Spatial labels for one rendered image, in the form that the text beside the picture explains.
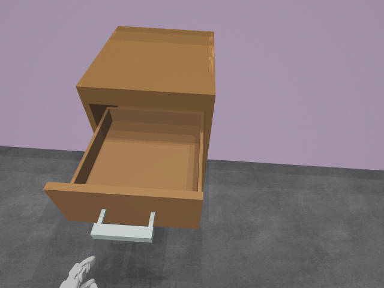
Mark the cabinet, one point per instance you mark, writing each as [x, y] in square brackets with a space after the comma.
[153, 68]

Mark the left robot hand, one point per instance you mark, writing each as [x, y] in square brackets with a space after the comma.
[78, 273]

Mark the drawer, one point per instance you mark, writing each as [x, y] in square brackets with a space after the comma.
[138, 161]

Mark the handle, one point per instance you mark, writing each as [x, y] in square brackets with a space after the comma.
[123, 232]

